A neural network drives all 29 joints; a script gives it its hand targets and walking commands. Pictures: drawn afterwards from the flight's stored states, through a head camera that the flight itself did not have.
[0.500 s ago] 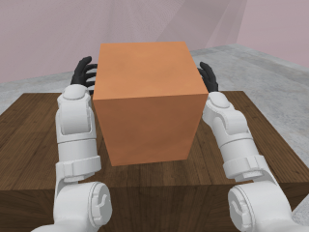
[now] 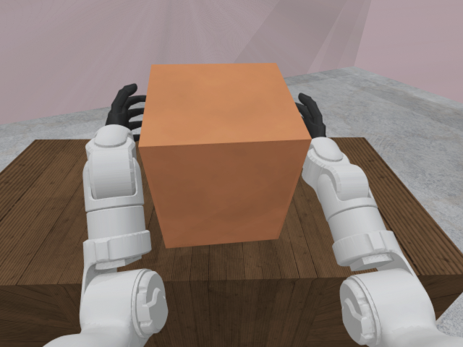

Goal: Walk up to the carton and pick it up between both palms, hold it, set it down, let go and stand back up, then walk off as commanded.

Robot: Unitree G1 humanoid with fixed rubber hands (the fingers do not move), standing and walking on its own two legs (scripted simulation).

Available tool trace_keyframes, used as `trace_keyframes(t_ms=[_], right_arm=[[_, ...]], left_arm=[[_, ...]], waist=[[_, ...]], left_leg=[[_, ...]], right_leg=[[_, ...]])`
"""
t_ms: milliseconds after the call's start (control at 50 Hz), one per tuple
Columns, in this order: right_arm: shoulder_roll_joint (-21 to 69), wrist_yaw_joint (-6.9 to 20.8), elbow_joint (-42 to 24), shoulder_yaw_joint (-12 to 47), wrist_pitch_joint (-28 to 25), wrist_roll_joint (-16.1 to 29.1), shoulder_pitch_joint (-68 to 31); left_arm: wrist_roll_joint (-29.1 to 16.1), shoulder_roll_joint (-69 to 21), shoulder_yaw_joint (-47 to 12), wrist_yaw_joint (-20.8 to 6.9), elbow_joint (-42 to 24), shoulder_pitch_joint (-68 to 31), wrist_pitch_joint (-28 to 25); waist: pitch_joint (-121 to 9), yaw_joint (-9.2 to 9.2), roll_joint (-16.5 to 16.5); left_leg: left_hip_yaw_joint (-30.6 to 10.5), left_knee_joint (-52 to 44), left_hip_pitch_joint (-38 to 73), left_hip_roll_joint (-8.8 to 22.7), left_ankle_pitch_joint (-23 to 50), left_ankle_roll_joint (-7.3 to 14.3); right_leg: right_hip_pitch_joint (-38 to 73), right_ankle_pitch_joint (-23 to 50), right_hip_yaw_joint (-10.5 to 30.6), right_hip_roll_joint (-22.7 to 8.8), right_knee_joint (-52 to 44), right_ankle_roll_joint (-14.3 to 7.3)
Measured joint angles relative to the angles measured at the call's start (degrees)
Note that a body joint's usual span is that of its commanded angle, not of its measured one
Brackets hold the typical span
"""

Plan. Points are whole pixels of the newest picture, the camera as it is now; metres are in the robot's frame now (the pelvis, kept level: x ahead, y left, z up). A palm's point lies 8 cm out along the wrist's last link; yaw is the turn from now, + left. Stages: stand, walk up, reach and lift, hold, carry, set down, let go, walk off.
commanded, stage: hold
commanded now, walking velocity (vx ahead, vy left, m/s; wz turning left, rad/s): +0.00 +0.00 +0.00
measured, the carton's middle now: (219, 158) +0.39 +0.02 +0.20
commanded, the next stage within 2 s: none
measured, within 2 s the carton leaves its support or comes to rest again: neither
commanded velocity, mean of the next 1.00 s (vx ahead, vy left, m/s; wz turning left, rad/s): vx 0.00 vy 0.00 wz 0.00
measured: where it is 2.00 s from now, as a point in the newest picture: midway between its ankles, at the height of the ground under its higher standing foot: outside the picture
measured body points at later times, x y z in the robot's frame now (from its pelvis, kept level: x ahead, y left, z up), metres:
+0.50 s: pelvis +0.00 +0.00 +0.00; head -0.07 +0.02 +0.44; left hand +0.37 +0.16 +0.27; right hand +0.37 -0.14 +0.25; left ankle +0.02 +0.11 -0.75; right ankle +0.02 -0.09 -0.75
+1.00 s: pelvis +0.00 +0.00 +0.00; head -0.07 +0.02 +0.44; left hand +0.37 +0.16 +0.27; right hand +0.38 -0.14 +0.25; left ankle +0.02 +0.11 -0.75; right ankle +0.02 -0.09 -0.75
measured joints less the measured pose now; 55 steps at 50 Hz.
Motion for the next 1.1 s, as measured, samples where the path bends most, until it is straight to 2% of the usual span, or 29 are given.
trace_keyframes(t_ms=[240, 380, 460, 620, 680, 800, 1100], right_arm=[[-0.62, -0.23, -3.21, 1.42, -0.07, 1.38, 2.12], [-1.0, 0.11, -1.71, 1.15, 0.04, 1.22, 1.22], [-1.34, 0.0, -2.46, 1.74, -0.06, 2.07, 1.39], [-0.47, 0.27, -0.13, 0.0, 0.34, 0.17, 0.29], [-0.29, 0.13, 0.16, -0.11, 0.42, 0.07, -0.3], [-0.77, -0.61, -1.15, 1.22, 0.61, 1.28, 0.13], [-1.24, -0.19, -0.71, 1.27, 0.57, 1.57, 0.21]], left_arm=[[-0.43, -0.7, -1.07, 0.23, -3.99, 2.49, 0.43], [0.03, -0.96, -0.72, 0.58, -2.4, 1.36, 0.55], [-0.32, -0.88, -1.48, 0.9, -4.19, 2.44, 0.78], [0.12, -0.86, 0.15, 0.56, 0.0, 0.02, 0.23], [-0.12, -0.26, -0.01, 0.34, 0.21, -0.11, 0.24], [-0.58, 0.07, -0.53, 0.02, -1.38, 0.98, 0.3], [0.06, -0.95, -0.21, 0.45, -1.51, 1.01, 0.49]], waist=[[0.7, -0.51, 0.04], [0.79, -0.34, 0.16], [0.66, -0.55, 0.55], [-0.21, 0.27, -0.08], [-0.12, -0.01, -0.06], [-0.09, -0.59, 0.21], [0.15, 0.04, 0.05]], left_leg=[[0.19, 0.38, 0.39, 0.03, -0.34, 0.1], [0.46, 0.2, 0.32, -0.02, -0.17, 0.21], [0.36, 0.58, 0.15, 0.13, -0.31, 0.08], [0.47, -0.05, 0.08, 0.04, 0.05, 0.15], [0.23, 0.26, -0.13, 0.15, -0.05, 0.03], [0.09, 0.66, -0.11, 0.16, -0.39, 0.03], [0.44, 0.31, 0.19, 0.13, -0.46, 0.09]], right_leg=[[0.74, 0.17, 0.2, 0.04, -0.49, 0.2], [0.4, 0.21, 0.46, -0.02, -0.24, 0.25], [0.61, 0.47, 0.37, 0.14, -0.63, 0.2], [-0.15, 0.07, 0.47, 0.03, 0.16, 0.07], [0.04, 0.25, 0.24, 0.16, -0.24, 0.02], [0.44, 0.31, 0.12, 0.17, -0.57, 0.13], [0.33, 0.02, 0.47, 0.15, -0.29, 0.13]])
